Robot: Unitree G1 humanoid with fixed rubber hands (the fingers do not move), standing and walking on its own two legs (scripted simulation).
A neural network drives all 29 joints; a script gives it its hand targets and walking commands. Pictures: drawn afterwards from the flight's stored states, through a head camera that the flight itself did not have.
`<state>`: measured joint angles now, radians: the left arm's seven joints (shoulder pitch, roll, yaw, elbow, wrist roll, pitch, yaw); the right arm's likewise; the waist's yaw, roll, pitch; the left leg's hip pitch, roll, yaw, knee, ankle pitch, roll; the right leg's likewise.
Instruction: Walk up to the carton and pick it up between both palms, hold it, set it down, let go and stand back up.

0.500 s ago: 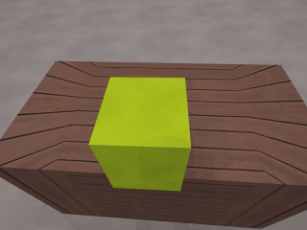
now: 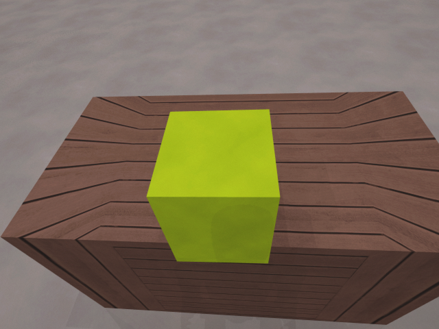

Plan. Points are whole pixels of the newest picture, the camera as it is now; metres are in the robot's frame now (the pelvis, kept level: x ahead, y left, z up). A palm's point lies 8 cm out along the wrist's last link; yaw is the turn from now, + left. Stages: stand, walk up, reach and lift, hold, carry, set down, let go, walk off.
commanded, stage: walk up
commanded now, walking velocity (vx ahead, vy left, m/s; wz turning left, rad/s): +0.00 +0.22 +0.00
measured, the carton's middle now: (220, 189) +0.40 +0.04 +0.02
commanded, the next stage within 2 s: stand in 1.30 s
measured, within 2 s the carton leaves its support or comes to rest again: neither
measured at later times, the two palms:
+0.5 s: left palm out of the picture -0.01 +0.33 -0.16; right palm out of the picture +0.00 -0.10 -0.12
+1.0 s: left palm out of the picture +0.13 +0.24 -0.14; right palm out of the picture -0.02 -0.16 -0.16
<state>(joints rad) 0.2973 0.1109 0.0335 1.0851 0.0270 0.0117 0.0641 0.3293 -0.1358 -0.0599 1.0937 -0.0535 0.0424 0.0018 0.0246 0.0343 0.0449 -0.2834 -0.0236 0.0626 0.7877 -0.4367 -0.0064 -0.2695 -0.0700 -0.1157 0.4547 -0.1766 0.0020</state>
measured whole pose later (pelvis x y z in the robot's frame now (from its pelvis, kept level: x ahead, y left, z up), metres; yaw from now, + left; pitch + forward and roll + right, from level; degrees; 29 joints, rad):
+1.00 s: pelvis +0.03 +0.04 +0.00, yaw -1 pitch -1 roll -1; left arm 0.12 0.09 0.02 1.03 0.01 0.00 0.04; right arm 0.33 -0.13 -0.04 1.13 -0.01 0.01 -0.03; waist -0.06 0.07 0.08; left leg -0.17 0.09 0.02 0.53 -0.31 -0.03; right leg -0.23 -0.02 -0.07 0.48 -0.23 0.01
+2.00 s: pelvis +0.02 +0.05 +0.00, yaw -1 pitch +8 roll -1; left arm -0.08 0.06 0.08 0.64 0.10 0.54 -0.04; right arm -0.05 -0.05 0.01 0.96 0.11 0.16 -0.12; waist 0.01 0.00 0.02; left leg -0.34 0.07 0.03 0.44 -0.23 -0.05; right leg -0.39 -0.03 -0.04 0.36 -0.11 0.01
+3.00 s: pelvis -0.02 +0.02 -0.01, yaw +2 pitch -1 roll +1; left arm 0.06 0.19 -0.02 0.51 -0.07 0.15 0.00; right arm 0.24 -0.03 0.09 0.40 0.09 0.08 -0.18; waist 0.02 -0.04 0.04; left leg -0.26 0.05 -0.03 0.51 -0.24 -0.01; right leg -0.32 -0.02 -0.04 0.52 -0.18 -0.01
